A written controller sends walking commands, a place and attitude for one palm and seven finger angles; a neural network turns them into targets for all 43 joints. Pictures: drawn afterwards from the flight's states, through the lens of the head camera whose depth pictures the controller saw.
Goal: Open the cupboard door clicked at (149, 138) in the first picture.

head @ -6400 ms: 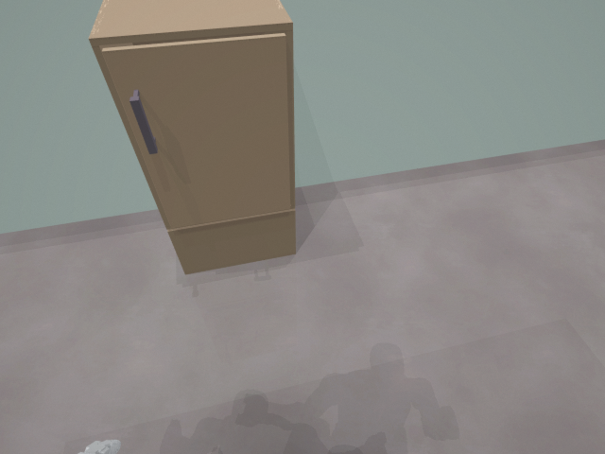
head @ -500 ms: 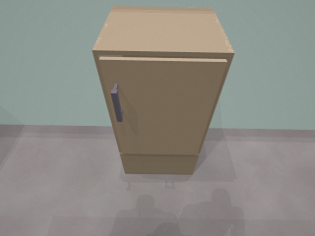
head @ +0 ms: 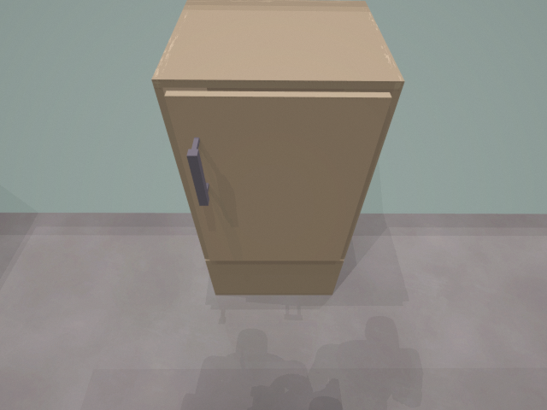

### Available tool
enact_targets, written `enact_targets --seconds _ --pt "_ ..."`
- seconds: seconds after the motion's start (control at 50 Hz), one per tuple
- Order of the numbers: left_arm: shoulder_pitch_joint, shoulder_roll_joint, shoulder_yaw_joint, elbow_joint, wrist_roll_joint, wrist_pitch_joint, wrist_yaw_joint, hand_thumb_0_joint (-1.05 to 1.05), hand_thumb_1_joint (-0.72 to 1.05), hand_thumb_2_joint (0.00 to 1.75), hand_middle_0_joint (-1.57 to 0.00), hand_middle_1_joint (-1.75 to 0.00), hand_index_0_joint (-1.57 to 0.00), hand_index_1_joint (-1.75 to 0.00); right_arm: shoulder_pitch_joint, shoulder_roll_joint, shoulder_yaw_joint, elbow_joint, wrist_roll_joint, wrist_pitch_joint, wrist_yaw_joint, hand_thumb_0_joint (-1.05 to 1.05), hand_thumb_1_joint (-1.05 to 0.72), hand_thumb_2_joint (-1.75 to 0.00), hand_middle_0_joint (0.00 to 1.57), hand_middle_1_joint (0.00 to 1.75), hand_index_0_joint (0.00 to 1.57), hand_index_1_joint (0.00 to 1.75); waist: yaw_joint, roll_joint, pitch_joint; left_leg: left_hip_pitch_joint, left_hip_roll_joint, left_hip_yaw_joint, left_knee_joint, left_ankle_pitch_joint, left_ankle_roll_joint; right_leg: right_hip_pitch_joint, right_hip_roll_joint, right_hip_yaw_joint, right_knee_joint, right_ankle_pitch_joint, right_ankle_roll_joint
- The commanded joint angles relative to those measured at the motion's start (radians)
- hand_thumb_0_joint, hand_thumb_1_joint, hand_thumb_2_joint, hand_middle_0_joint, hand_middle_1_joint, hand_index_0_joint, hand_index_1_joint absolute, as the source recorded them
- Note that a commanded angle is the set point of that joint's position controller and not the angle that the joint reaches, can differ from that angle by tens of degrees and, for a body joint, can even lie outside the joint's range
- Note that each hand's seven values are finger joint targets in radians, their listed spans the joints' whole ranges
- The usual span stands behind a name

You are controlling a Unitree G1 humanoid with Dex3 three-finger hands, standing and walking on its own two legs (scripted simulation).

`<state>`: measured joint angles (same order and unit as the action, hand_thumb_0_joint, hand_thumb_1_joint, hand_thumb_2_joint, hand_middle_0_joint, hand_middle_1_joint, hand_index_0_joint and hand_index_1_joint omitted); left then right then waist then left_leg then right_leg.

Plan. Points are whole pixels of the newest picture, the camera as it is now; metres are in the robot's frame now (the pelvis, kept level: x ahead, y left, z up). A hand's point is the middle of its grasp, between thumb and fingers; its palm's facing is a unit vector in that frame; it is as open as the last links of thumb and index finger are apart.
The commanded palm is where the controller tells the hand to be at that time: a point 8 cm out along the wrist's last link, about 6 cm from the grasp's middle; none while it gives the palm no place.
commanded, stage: come to a stop and stand still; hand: left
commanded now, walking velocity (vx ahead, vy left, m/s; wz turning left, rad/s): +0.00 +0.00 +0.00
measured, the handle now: (200, 172) +0.57 +0.19 -0.03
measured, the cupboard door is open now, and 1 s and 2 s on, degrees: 0 0 0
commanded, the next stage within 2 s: look again from close up in 0.68 s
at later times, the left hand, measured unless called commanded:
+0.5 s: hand out of the picture -0.08 +0.22 -0.17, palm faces +0.05 -0.97 -0.22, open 7.4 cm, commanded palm none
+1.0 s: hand out of the picture -0.10 +0.18 -0.17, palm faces +0.08 -0.99 -0.14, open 7.4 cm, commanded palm none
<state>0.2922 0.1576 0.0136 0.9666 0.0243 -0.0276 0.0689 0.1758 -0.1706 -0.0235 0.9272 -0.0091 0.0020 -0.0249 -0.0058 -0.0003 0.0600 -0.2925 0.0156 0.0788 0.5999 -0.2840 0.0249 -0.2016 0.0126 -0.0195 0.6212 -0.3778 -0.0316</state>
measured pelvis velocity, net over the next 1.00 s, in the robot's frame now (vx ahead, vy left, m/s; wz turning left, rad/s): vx -0.06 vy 0.03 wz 0.04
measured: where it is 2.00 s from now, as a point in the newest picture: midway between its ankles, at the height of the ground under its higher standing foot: outside the picture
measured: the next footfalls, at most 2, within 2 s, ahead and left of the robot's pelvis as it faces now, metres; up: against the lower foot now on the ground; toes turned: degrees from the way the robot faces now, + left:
none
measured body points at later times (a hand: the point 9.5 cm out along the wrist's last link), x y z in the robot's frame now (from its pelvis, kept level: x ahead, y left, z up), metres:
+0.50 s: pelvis -0.06 +0.03 +0.01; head -0.06 +0.04 +0.46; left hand -0.08 +0.27 -0.15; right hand -0.05 -0.21 -0.14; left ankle +0.02 +0.11 -0.73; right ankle -0.04 -0.10 -0.73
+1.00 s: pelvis -0.06 +0.03 +0.01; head -0.07 +0.05 +0.46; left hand -0.10 +0.24 -0.16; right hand -0.04 -0.20 -0.14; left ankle +0.02 +0.11 -0.73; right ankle -0.04 -0.10 -0.73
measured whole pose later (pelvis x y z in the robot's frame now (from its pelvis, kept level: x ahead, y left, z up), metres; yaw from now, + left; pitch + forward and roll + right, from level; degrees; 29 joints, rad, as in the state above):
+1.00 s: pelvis -0.06 +0.03 +0.01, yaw +2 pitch -1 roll -1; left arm 0.40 0.14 -0.01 1.07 0.03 -0.01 0.04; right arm 0.30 -0.15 -0.01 1.08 -0.01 0.00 -0.02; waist 0.01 -0.02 -0.01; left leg -0.33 -0.03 0.05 0.46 -0.12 0.06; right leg -0.23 -0.01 -0.02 0.49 -0.26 0.00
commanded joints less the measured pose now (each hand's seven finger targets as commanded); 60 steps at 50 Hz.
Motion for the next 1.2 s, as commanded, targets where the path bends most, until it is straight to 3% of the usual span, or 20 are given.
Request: enact_targets --seconds 0.0,0.02,0.06,0.1,0.14,0.18,0.24,0.28,0.32,0.38,0.42,0.82,0.9,1.04,1.18 --pt "0.037 0.132 0.026 -0.093 -0.009 0.010 -0.001 0.00 0.90 0.90 -0.20 -0.30 -0.20 -0.30 0.110 -0.105 -0.026 -0.048 -0.009 -0.010 -0.005 0.00 -0.90 -0.90 0.20 0.30 0.20 0.30 -0.002 0.057 -0.090 0.095 0.110 -0.125 -0.055 0.438 0.059 -0.028 -0.098 0.058 -0.026 0.458 -0.020" --pt "0.040 0.127 0.022 -0.090 -0.007 0.018 -0.003 0.00 0.90 0.90 -0.20 -0.30 -0.20 -0.30 0.075 -0.108 -0.020 -0.060 -0.008 -0.008 -0.004 0.00 -0.90 -0.90 0.20 0.30 0.20 0.30 0.016 0.062 -0.035 0.039 0.118 -0.155 -0.079 0.385 0.065 -0.043 -0.078 0.054 -0.078 0.272 -0.015" --pt "0.033 0.134 0.018 -0.090 -0.003 0.026 -0.011 0.00 0.90 0.90 -0.20 -0.30 -0.20 -0.30 0.048 -0.111 -0.017 -0.077 -0.009 -0.005 0.004 0.00 -0.90 -0.90 0.20 0.30 0.20 0.30 0.015 0.015 0.041 -0.035 0.088 -0.165 -0.131 0.140 0.054 -0.076 -0.079 0.080 -0.147 0.114 -0.024" --pt "0.010 0.144 0.018 -0.102 -0.003 0.026 -0.017 0.00 0.90 0.90 -0.20 -0.30 -0.20 -0.30 0.070 -0.116 -0.018 -0.070 -0.013 -0.005 0.009 0.00 -0.90 -0.90 0.20 0.30 0.20 0.30 0.003 -0.008 0.028 -0.032 0.072 -0.156 -0.148 0.008 0.042 -0.097 -0.086 0.090 -0.172 0.011 -0.031" --pt "-0.006 0.151 0.019 -0.113 -0.004 0.032 -0.023 0.00 0.90 0.90 -0.20 -0.30 -0.20 -0.30 0.087 -0.123 -0.018 -0.062 -0.018 -0.002 0.012 0.00 -0.90 -0.90 0.20 0.30 0.20 0.30 -0.005 0.020 0.054 -0.059 0.068 -0.176 -0.201 -0.163 0.037 -0.146 -0.079 0.092 -0.190 -0.120 -0.034" --pt "0.006 0.151 0.021 -0.117 0.000 0.035 -0.026 0.00 0.90 0.90 -0.20 -0.30 -0.20 -0.30 0.102 -0.135 -0.023 -0.059 -0.021 -0.004 0.013 0.00 -0.90 -0.90 0.20 0.30 0.20 0.30 0.000 0.053 0.050 -0.094 0.090 -0.222 -0.268 -0.245 0.046 -0.127 -0.058 0.059 -0.163 -0.115 -0.024" --pt "0.059 0.140 0.023 -0.096 0.001 0.039 -0.031 0.00 0.90 0.90 -0.20 -0.30 -0.20 -0.30 0.097 -0.162 -0.026 -0.056 -0.020 -0.005 0.011 0.00 -0.90 -0.90 0.20 0.30 0.20 0.30 0.020 0.055 0.019 -0.150 0.126 -0.285 -0.355 -0.357 0.062 -0.059 -0.030 0.016 -0.115 -0.078 -0.014" --pt "0.089 0.139 0.022 -0.081 0.002 0.035 -0.034 0.00 0.90 0.90 -0.20 -0.30 -0.20 -0.30 0.095 -0.163 -0.026 -0.049 -0.018 -0.008 0.010 0.00 -0.90 -0.90 0.20 0.30 0.20 0.30 0.030 0.063 -0.017 -0.134 0.120 -0.278 -0.360 -0.328 0.063 -0.028 -0.033 0.017 -0.122 -0.050 -0.019" --pt "0.105 0.137 0.019 -0.065 0.001 0.031 -0.036 0.00 0.90 0.90 -0.20 -0.30 -0.20 -0.30 0.099 -0.157 -0.024 -0.033 -0.016 -0.008 0.010 0.00 -0.90 -0.90 0.20 0.30 0.20 0.30 0.029 0.032 -0.009 -0.133 0.105 -0.246 -0.341 -0.312 0.052 -0.036 -0.048 0.041 -0.163 -0.072 -0.022" --pt "0.102 0.144 0.016 -0.049 -0.001 0.021 -0.036 0.00 0.90 0.90 -0.20 -0.30 -0.20 -0.30 0.130 -0.138 -0.018 -0.006 -0.013 -0.010 0.010 0.00 -0.90 -0.90 0.20 0.30 0.20 0.30 0.010 -0.005 -0.005 -0.064 0.075 -0.210 -0.289 -0.211 0.037 -0.102 -0.080 0.098 -0.226 -0.105 -0.035" --pt "0.098 0.146 0.012 -0.036 -0.004 0.017 -0.037 0.00 0.90 0.90 -0.20 -0.30 -0.20 -0.30 0.150 -0.138 -0.016 0.013 -0.011 -0.013 0.009 0.00 -0.90 -0.90 0.20 0.30 0.20 0.30 -0.002 0.005 -0.003 -0.023 0.073 -0.203 -0.276 -0.180 0.033 -0.143 -0.088 0.115 -0.245 -0.119 -0.036" --pt "0.199 0.083 -0.011 0.080 -0.001 0.011 -0.032 0.00 0.90 0.90 -0.20 -0.30 -0.20 -0.30 0.153 -0.102 -0.007 0.103 -0.003 -0.015 0.005 0.00 -0.90 -0.90 0.20 0.30 0.20 0.30 0.012 0.027 0.041 -0.064 0.086 -0.234 -0.328 -0.226 0.029 -0.133 -0.078 0.097 -0.247 -0.072 -0.009" --pt "0.193 0.075 -0.010 0.079 -0.001 0.007 -0.031 0.00 0.90 0.90 -0.20 -0.30 -0.20 -0.30 0.157 -0.088 -0.006 0.108 -0.003 -0.015 0.005 0.00 -0.90 -0.90 0.20 0.30 0.20 0.30 0.008 -0.006 0.040 -0.049 0.078 -0.219 -0.306 -0.173 0.025 -0.140 -0.089 0.104 -0.264 -0.067 -0.011" --pt "0.199 0.063 -0.010 0.087 -0.003 0.006 -0.031 0.00 0.90 0.90 -0.20 -0.30 -0.20 -0.30 0.161 -0.085 -0.002 0.118 -0.003 -0.022 0.003 0.00 -0.90 -0.90 0.20 0.30 0.20 0.30 0.014 0.037 0.017 -0.042 0.089 -0.238 -0.333 -0.164 0.029 -0.096 -0.081 0.085 -0.242 0.012 -0.009" --pt "0.173 0.063 -0.014 0.091 -0.006 -0.001 -0.029 0.00 0.90 0.90 -0.20 -0.30 -0.20 -0.30 0.172 -0.071 0.003 0.134 0.002 -0.026 0.002 0.00 -0.90 -0.90 0.20 0.30 0.20 0.30 0.007 -0.009 0.021 0.003 0.080 -0.201 -0.296 -0.042 0.024 -0.089 -0.098 0.095 -0.271 0.063 -0.010"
